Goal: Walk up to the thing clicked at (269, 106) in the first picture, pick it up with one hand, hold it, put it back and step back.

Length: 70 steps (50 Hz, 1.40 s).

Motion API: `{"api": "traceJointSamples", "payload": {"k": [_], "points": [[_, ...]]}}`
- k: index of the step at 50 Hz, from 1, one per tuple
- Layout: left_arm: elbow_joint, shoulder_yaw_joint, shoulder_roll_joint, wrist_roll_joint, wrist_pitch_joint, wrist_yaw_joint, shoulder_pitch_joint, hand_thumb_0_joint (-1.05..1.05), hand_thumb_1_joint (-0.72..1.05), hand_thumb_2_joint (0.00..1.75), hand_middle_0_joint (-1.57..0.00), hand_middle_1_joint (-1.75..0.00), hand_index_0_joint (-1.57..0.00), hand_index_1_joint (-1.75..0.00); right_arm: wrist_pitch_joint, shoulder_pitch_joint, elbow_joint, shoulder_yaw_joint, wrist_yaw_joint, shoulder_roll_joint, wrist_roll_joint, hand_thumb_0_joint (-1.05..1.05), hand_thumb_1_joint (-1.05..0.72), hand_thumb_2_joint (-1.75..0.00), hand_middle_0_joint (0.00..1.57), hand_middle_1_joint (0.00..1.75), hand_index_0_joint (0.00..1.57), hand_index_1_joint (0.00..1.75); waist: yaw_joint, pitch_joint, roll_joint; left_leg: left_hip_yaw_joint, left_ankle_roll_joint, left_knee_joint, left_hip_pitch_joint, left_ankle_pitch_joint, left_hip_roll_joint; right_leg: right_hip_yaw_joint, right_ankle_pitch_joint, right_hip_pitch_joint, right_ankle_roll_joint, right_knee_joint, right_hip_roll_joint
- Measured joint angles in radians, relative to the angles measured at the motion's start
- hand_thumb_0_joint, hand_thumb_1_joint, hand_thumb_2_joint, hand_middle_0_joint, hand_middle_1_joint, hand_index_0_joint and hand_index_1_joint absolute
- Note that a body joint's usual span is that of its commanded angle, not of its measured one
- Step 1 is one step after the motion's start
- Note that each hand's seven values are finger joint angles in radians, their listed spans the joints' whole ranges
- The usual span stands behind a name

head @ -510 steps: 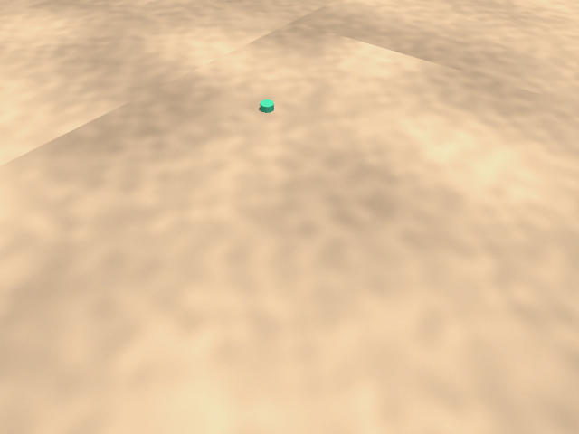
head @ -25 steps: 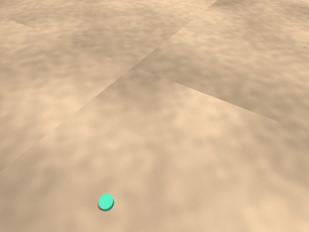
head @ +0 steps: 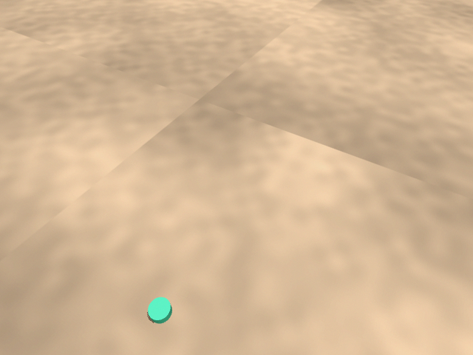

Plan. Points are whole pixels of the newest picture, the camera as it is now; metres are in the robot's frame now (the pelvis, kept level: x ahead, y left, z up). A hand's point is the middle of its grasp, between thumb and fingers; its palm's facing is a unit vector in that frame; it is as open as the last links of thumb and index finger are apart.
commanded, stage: walk up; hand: left
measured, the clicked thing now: (160, 310) +0.45 +0.29 -0.75
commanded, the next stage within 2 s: stand in 0.44 s
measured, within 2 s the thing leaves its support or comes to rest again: neither
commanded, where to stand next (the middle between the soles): +0.05 +0.02 m, yaw +2 degrees
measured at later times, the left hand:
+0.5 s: hand out of the picture +0.07 +0.25 -0.15, palm faces -0.01 -0.94 -0.34, open 7.4 cm
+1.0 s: hand out of the picture +0.04 +0.26 -0.14, palm faces -0.04 -0.94 -0.35, open 7.3 cm
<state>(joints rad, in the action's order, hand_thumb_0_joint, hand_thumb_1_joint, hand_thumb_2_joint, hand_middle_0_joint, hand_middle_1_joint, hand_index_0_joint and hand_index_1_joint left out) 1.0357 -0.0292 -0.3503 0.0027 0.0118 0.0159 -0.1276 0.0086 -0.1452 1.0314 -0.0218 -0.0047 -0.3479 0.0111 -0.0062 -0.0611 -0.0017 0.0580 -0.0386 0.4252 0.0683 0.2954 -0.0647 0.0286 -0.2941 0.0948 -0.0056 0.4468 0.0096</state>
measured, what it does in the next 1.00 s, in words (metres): stands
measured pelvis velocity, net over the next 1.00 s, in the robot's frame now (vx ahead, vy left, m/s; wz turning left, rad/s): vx -0.04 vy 0.01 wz -0.01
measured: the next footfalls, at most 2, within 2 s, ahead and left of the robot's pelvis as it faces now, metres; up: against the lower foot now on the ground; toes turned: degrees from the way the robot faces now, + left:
none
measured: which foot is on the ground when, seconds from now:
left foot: down 0.00-1.00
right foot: down 0.00-1.00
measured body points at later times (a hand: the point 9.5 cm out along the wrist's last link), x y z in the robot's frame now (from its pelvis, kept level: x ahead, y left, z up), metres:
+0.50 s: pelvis -0.01 +0.00 +0.00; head -0.01 +0.00 +0.45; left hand +0.07 +0.30 -0.12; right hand +0.06 -0.30 -0.13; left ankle -0.04 +0.14 -0.74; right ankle -0.03 -0.12 -0.74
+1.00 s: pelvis -0.04 +0.01 +0.01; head -0.03 +0.00 +0.46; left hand +0.04 +0.31 -0.12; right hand +0.03 -0.29 -0.13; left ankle -0.04 +0.14 -0.74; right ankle -0.03 -0.12 -0.74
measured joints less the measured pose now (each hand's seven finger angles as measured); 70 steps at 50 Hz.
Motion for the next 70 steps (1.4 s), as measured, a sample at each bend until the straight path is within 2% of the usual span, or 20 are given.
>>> {"api": "traceJointSamples", "payload": {"k": [22,30,41,70], "points": [[0.003,0.000,-0.002,0.004,0.003,0.007,-0.017,0.01,0.91,0.90,-0.20,-0.30,-0.21,-0.30,0.001,-0.023,0.007,-0.001,0.005,-0.001,0.002,0.01,-0.90,-0.90,0.20,0.30,0.21,0.30,0.001,-0.007,0.000,0.011,0.002,0.003,0.008,-0.014,-0.001,-0.011,0.016,0.015,-0.001,0.008,-0.002],[0.039,0.027,0.009,-0.001,-0.009,-0.004,0.011,0.01,0.91,0.90,-0.20,-0.30,-0.21,-0.30,-0.007,0.015,0.039,0.012,0.003,-0.002,-0.004,0.01,-0.90,-0.90,0.20,0.30,0.21,0.30,0.011,-0.016,-0.012,0.011,0.001,-0.077,-0.003,-0.072,0.003,-0.010,0.077,0.001,0.005,-0.077,-0.001],[0.072,0.037,0.004,0.000,-0.019,-0.007,0.026,0.01,0.91,0.90,-0.20,-0.30,-0.21,-0.30,-0.003,0.029,0.078,0.020,0.009,0.004,0.000,0.01,-0.90,-0.90,0.20,0.30,0.21,0.30,0.011,0.000,-0.012,0.013,0.004,-0.125,-0.007,-0.113,0.007,-0.011,0.119,-0.003,0.008,-0.127,0.001],[0.093,0.043,0.001,0.001,-0.019,-0.005,0.004,0.01,0.91,0.90,-0.20,-0.30,-0.21,-0.30,0.001,0.018,0.104,0.022,0.012,0.003,-0.001,0.01,-0.90,-0.90,0.20,0.30,0.20,0.30,0.009,0.010,-0.001,0.013,0.014,-0.118,0.017,-0.118,0.016,-0.013,0.129,0.015,0.017,-0.131,0.010]]}}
